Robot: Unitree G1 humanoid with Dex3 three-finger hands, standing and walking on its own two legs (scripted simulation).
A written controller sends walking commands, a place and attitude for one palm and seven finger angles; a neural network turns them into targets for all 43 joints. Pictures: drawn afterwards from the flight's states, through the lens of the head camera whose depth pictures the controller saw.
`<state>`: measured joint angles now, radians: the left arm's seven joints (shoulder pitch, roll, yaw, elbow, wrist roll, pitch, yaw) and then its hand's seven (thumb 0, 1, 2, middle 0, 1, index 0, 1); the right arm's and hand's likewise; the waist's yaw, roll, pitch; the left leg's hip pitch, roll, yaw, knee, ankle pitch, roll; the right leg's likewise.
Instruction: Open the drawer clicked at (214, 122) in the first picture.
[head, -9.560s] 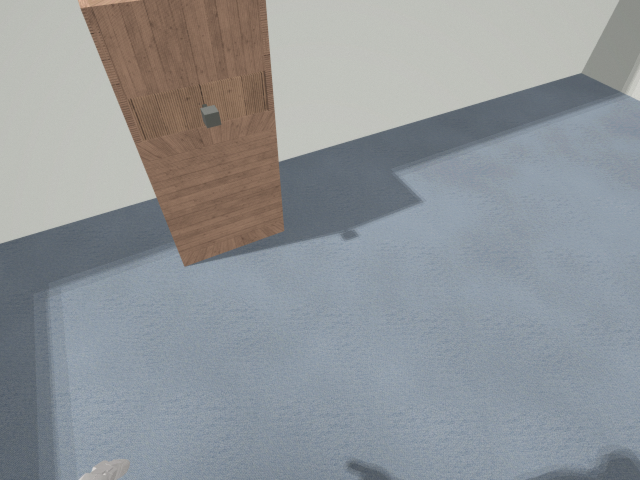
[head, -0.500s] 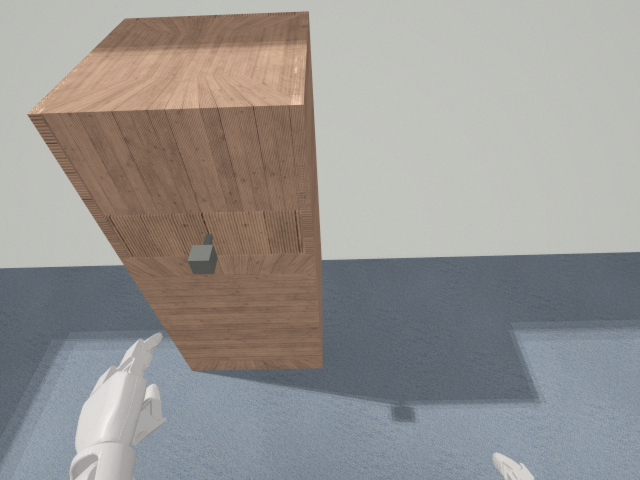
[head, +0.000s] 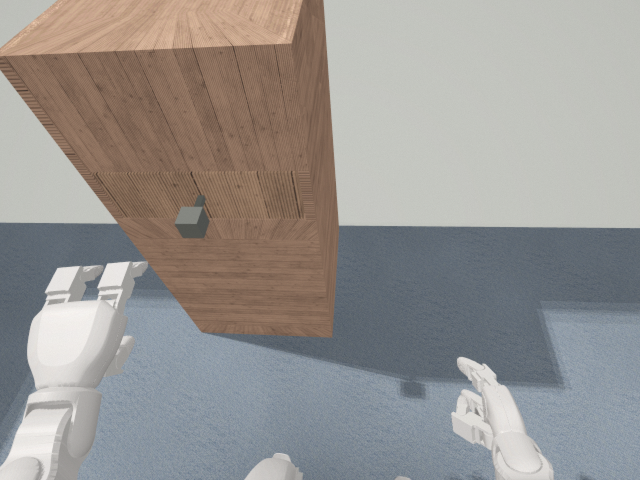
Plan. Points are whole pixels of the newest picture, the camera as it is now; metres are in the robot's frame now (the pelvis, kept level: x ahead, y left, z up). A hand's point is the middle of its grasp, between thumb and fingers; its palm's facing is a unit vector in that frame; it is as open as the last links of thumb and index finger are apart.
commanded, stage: raise the hand with hooked fingers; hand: left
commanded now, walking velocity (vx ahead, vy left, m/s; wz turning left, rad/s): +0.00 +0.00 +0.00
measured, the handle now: (195, 213) +0.55 +0.32 -0.06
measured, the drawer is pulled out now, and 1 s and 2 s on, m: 0.00 0.00 0.00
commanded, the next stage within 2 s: move the hooked fingers above the handle in 1.18 s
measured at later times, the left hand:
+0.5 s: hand (104, 265) +0.32 +0.30 +0.10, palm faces +0.19 -0.10 -0.98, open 13.2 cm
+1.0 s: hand (106, 249) +0.33 +0.29 +0.13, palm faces +0.00 -0.10 -1.00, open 13.8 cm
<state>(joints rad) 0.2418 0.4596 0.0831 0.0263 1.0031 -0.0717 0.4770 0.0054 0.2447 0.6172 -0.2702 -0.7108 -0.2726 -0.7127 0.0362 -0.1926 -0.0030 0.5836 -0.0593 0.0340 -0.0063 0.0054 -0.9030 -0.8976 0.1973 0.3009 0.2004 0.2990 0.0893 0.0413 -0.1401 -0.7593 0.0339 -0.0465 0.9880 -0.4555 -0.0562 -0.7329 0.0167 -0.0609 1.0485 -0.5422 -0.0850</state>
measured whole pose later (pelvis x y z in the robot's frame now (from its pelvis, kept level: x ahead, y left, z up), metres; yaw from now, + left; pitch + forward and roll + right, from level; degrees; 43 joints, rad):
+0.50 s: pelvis +0.03 +0.07 +0.04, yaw -5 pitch +8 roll +0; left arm 0.13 0.38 -0.02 0.01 0.93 0.23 0.35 0.00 -0.32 0.37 -0.31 -1.08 -0.31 -1.09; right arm 0.12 -0.26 -0.06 0.63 -0.01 0.07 -0.02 0.01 -0.91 -0.90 0.19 0.30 0.20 0.30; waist 0.05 0.07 -0.12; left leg -0.48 -0.04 -0.05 0.76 -0.41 0.00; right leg -0.46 0.00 0.06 0.76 -0.43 0.02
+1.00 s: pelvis +0.01 +0.08 +0.06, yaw -5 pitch +1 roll +0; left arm -0.10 0.43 -0.11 0.11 0.96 0.13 0.06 0.00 -0.49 0.30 -0.32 -1.20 -0.32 -1.20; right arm 0.18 -0.23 0.02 0.62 0.00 0.09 -0.03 0.01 -0.90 -0.90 0.20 0.30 0.20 0.30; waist 0.07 0.06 -0.03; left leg -0.30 -0.05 -0.06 0.56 -0.28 0.02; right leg -0.28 -0.02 0.06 0.56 -0.31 0.02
